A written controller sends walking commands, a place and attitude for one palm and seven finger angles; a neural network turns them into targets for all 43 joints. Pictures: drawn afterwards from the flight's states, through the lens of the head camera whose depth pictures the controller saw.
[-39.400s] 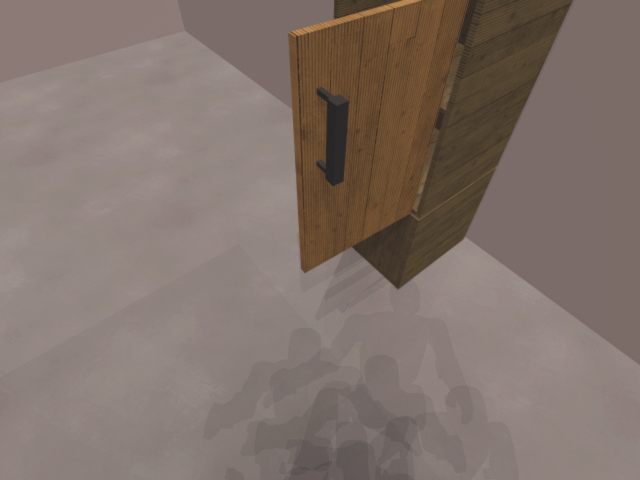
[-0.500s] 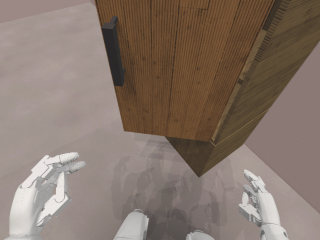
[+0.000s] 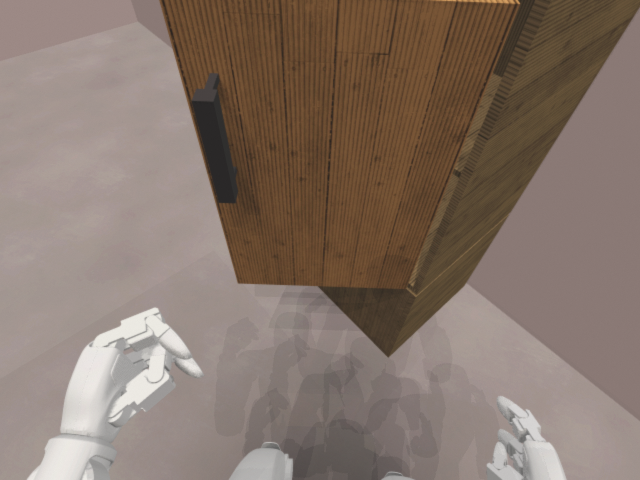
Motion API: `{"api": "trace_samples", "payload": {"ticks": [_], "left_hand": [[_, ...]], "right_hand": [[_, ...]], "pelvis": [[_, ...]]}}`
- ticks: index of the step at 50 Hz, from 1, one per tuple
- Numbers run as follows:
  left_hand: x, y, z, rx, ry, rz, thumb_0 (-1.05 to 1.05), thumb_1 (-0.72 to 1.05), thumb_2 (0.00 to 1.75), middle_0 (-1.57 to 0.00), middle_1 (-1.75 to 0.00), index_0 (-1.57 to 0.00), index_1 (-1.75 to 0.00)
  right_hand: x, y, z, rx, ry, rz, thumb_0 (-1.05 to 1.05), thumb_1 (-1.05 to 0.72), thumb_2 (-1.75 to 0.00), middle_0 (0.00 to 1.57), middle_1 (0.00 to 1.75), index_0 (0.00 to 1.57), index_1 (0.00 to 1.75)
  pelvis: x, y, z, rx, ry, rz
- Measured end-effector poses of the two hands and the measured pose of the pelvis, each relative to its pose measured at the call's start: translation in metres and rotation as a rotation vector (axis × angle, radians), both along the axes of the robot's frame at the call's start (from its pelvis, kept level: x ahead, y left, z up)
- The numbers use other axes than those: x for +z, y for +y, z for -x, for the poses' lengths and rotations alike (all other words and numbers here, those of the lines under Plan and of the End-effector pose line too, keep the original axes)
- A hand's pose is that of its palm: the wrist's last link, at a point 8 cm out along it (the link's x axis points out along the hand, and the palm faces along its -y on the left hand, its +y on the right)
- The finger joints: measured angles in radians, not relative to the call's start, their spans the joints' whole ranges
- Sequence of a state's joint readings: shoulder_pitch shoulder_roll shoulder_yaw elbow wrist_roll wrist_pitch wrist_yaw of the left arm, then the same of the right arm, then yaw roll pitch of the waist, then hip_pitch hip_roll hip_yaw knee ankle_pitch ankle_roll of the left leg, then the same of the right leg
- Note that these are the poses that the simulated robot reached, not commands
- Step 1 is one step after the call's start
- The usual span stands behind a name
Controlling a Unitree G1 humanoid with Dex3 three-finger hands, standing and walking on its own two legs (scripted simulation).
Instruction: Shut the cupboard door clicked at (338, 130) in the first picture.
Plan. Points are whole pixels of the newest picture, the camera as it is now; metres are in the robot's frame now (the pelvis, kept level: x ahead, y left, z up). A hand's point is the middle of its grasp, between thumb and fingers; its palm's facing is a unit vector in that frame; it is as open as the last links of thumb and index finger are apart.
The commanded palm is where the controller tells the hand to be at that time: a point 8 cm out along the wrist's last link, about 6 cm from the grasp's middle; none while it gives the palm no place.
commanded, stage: raise the hand and make a fist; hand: left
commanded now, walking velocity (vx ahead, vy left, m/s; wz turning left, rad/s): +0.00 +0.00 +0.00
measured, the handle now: (221, 142) +0.51 +0.18 +0.13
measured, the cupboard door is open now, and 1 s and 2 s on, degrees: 47 47 47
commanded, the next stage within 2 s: bring the fist close to the handle in 0.86 s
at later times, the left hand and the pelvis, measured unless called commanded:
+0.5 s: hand (121, 313) +0.24 +0.21 +0.15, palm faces +0.09 -0.99 -0.06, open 3.1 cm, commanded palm +0.21 +0.25 +0.14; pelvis +0.01 +0.00 +0.03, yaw +1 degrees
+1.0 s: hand (179, 333) +0.24 +0.16 +0.13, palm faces +0.01 -1.00 -0.04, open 3.1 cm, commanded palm +0.22 +0.22 +0.14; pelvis +0.01 -0.02 +0.03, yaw +0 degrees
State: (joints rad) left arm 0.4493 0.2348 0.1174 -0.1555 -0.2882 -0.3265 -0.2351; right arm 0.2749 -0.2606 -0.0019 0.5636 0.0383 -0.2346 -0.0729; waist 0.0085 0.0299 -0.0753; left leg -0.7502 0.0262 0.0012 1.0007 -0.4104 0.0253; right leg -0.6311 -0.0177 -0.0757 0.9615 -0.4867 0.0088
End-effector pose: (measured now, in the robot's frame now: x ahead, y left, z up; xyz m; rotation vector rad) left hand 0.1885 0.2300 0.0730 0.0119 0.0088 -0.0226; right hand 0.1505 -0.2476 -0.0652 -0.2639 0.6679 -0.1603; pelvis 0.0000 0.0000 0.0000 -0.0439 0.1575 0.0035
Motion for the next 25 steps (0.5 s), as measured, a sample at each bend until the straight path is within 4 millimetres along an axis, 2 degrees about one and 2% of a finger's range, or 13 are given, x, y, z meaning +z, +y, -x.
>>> {"api": "trace_samples", "payload": {"ticks": [3, 9, 13, 18, 25], "left_hand": [[0.007, 0.005, -0.005, 0.01, 0.011, -0.013, 0.02, 0.9, 0.9, -1.05, -1.23, -1.06, -1.23], [0.046, 0.027, -0.009, 0.125, -0.119, -0.03, 0.02, 0.9, 0.9, -1.16, -1.35, -1.17, -1.35], [0.047, 0.024, -0.012, 0.092, -0.078, -0.016, 0.02, 0.9, 0.9, -1.22, -1.42, -1.23, -1.42], [0.04, 0.016, -0.017, 0.036, 0.019, -0.021, 0.02, 0.9, 0.9, -1.27, -1.47, -1.27, -1.47], [0.076, 0.028, -0.027, 0.109, -0.117, -0.048, 0.02, 0.9, 0.9, -1.29, -1.5, -1.3, -1.5]], "right_hand": [[0.012, 0.013, -0.014, 0.012, -0.057, -0.016, 0.01, -0.9, -0.9, 0.2, 0.3, 0.2, 0.3], [0.029, 0.043, -0.038, 0.09, -0.128, -0.067, 0.01, -0.9, -0.9, 0.2, 0.3, 0.2, 0.3], [0.033, 0.055, -0.046, 0.13, -0.134, -0.092, 0.01, -0.9, -0.9, 0.21, 0.3, 0.2, 0.3], [0.035, 0.057, -0.044, 0.133, -0.116, -0.094, 0.01, -0.9, -0.9, 0.21, 0.3, 0.2, 0.3], [0.033, 0.044, -0.032, 0.118, -0.079, -0.085, 0.01, -0.9, -0.9, 0.21, 0.3, 0.2, 0.3]], "pelvis": [[0.004, 0.003, -0.002, -0.004, -0.012, 0.0], [0.012, 0.008, -0.008, 0.004, -0.043, 0.005], [0.017, 0.01, -0.01, 0.012, -0.06, 0.007], [0.022, 0.01, -0.012, 0.011, -0.078, 0.001], [0.028, 0.004, -0.012, 0.011, -0.1, -0.005]]}}
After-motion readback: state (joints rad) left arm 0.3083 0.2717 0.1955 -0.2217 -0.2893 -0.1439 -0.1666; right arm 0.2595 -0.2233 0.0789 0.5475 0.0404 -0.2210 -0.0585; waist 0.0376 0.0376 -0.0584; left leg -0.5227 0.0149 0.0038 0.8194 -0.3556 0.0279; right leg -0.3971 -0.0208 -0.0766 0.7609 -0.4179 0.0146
